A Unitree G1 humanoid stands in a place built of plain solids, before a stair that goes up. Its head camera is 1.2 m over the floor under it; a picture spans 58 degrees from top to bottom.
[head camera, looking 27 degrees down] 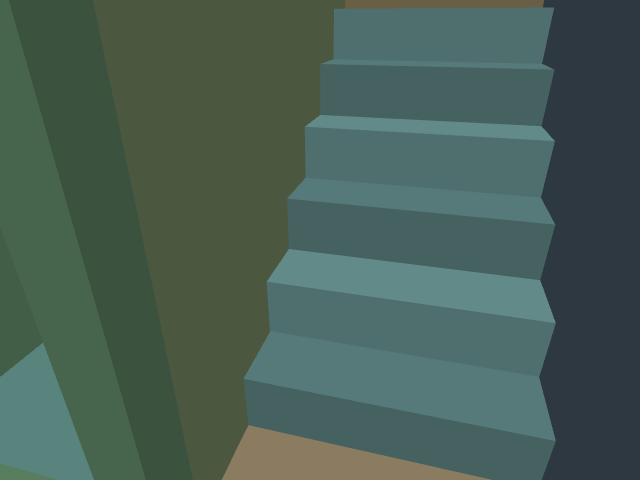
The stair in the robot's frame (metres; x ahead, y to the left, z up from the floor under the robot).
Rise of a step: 0.21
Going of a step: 0.24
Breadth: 0.89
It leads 14 degrees to the right of straight ahead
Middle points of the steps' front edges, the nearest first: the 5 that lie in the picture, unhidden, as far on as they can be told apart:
0.89 -0.19 0.21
1.12 -0.25 0.42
1.35 -0.31 0.62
1.59 -0.37 0.83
1.82 -0.43 1.04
